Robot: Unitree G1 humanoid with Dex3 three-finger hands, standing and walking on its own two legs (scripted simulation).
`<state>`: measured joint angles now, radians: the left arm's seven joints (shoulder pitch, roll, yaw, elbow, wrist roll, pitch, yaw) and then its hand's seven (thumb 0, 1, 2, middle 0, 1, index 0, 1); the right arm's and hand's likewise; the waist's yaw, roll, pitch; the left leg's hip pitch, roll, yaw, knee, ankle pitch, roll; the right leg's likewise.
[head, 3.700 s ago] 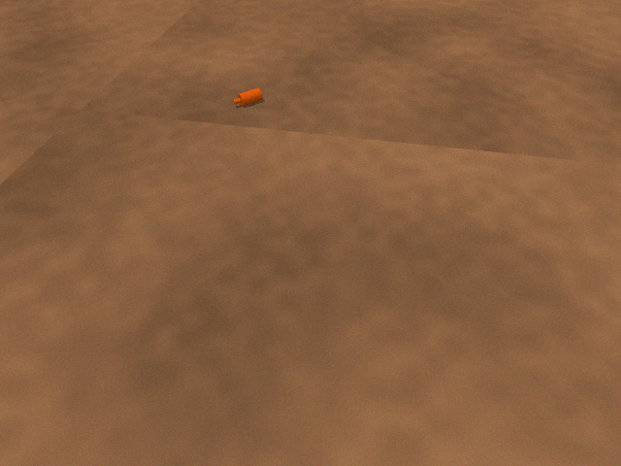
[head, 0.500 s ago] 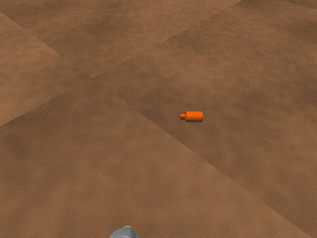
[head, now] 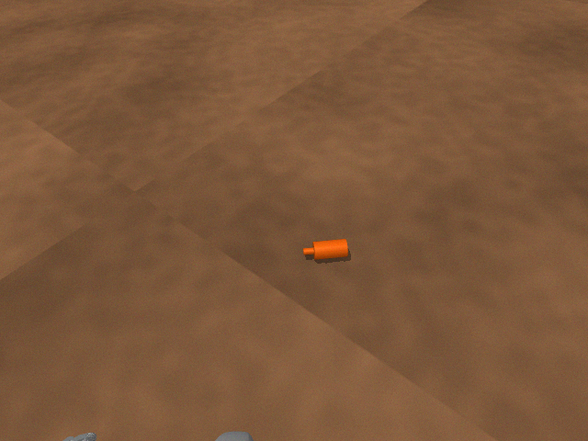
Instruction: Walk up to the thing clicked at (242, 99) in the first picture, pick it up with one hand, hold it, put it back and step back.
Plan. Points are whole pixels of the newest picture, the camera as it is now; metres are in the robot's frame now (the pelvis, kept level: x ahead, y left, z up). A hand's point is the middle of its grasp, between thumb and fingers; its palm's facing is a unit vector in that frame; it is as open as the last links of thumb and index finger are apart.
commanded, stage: walk up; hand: left
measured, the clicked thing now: (324, 249) +0.96 -0.07 -0.71
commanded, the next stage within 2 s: none
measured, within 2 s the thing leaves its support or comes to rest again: neither
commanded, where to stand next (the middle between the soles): +0.58 -0.33 m, yaw +6 degrees
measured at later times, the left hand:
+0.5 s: hand (211, 377) +0.25 +0.17 -0.14, palm faces -0.04 -0.95 -0.30, open 7.4 cm
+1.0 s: hand (293, 338) +0.32 +0.03 -0.15, palm faces +0.05 -0.95 -0.32, open 7.4 cm
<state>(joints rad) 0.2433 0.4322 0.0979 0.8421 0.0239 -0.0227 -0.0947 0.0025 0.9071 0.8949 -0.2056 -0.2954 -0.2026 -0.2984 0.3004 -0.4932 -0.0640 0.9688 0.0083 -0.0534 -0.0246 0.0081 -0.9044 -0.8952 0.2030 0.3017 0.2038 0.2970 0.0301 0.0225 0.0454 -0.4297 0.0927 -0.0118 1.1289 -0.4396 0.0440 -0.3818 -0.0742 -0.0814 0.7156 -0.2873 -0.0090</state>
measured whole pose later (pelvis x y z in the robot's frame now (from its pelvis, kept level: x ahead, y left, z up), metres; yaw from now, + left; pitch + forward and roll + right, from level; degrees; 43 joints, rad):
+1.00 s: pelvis +0.33 -0.24 +0.00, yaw +3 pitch -3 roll +0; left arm 0.37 0.44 0.06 0.82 0.02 0.01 -0.07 0.01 0.90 0.89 -0.21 -0.30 -0.20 -0.30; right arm 0.30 -0.40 -0.03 0.89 -0.01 -0.11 -0.01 0.00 -0.90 -0.89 0.21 0.30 0.21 0.30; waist 0.07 -0.06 0.08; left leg -0.40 0.01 0.11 0.65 -0.20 0.06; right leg -0.26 -0.01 -0.12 0.76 -0.43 -0.06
